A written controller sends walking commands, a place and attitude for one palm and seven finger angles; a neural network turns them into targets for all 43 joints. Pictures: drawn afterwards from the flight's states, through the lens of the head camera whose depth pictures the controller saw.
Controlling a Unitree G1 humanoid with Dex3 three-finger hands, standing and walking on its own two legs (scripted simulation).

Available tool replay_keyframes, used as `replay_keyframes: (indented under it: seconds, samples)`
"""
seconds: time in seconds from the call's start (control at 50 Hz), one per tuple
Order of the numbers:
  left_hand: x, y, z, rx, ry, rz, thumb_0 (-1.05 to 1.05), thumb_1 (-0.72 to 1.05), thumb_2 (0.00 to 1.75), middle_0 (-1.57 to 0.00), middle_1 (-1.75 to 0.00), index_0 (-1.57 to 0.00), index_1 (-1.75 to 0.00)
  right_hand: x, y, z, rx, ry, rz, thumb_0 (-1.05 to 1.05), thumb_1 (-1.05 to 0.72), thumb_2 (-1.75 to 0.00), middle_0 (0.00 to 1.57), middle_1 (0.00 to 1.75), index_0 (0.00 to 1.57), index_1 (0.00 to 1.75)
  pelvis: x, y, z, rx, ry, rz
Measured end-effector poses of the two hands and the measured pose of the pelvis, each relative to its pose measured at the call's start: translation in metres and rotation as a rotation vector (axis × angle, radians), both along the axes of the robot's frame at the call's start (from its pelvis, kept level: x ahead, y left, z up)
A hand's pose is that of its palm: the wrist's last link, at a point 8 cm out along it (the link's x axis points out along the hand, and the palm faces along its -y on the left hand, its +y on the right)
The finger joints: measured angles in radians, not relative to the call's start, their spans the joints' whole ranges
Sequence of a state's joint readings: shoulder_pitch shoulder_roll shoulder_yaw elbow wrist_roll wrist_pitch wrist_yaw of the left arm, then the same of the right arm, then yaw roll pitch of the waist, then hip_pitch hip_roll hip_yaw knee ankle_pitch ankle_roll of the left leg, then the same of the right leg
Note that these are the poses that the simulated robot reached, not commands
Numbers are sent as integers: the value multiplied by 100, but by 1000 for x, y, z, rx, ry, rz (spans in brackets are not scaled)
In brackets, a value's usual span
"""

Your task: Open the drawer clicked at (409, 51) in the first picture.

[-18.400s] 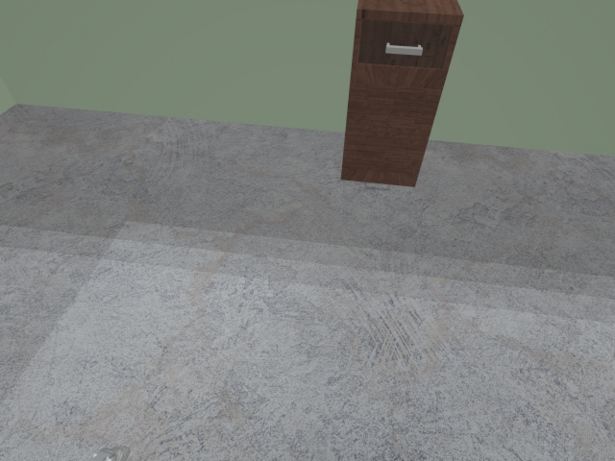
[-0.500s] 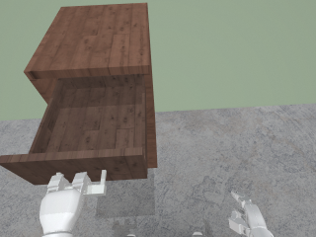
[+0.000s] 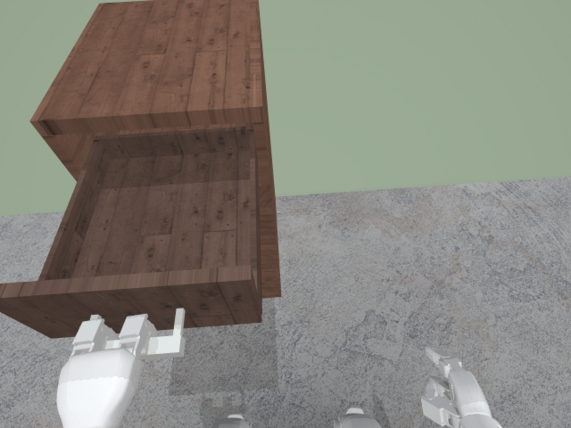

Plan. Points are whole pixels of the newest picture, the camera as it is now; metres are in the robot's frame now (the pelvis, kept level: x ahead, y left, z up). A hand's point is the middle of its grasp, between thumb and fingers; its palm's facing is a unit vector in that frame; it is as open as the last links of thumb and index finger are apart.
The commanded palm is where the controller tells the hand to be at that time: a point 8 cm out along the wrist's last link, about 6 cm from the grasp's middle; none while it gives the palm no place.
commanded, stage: open the thumb to release the handle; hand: left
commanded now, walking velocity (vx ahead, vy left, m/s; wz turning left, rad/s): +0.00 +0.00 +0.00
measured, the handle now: (134, 334) +0.24 +0.23 -0.01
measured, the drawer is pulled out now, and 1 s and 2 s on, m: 0.30 0.30 0.30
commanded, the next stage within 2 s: lift the hand off the handle in 0.40 s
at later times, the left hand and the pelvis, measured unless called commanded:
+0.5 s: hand (125, 383) +0.18 +0.23 -0.02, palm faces -0.02 -0.05 -1.00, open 13.2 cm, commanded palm +0.17 +0.23 +0.02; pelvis -0.01 -0.01 +0.01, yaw +1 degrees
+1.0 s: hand (125, 373) +0.19 +0.23 -0.02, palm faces +0.00 -0.05 -1.00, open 13.7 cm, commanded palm +0.17 +0.24 +0.04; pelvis -0.02 -0.01 +0.01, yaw +2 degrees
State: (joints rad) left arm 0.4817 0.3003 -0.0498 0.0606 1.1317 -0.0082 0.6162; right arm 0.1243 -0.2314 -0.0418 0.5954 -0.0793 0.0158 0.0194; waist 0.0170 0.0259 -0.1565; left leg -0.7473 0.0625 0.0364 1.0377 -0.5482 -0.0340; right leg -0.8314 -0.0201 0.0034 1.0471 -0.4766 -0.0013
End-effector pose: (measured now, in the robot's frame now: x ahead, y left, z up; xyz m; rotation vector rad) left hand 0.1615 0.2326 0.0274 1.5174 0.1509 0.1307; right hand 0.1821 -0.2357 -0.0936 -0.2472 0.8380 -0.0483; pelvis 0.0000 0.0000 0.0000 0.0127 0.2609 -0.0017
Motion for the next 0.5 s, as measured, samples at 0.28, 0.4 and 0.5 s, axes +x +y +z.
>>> replay_keyframes:
  seconds: [0.28, 0.4, 0.5]
  samples:
    - [5, -5, 3, 0, 3, 76, 0, 12, 57, -36, -126, -36, -127, -5, 13, -1, 36, 5, -8, 1, -90, -90, 20, 30, 20, 29, -9, -5, 7, 6, -27, 15]
    - [3, -5, 3, -1, 16, 72, 0, -23, 42, -34, -123, -34, -123, -2, 10, 7, 22, -20, 2, 1, -90, -90, 20, 30, 21, 29, -12, -8, 10, 5, -39, 21]
    - [3, -5, 2, 0, 14, 63, 0, -39, 35, -34, -122, -32, -121, -1, 4, 7, 5, -28, 5, 1, -90, -90, 20, 30, 21, 29, -14, -10, 9, 6, -39, 25]
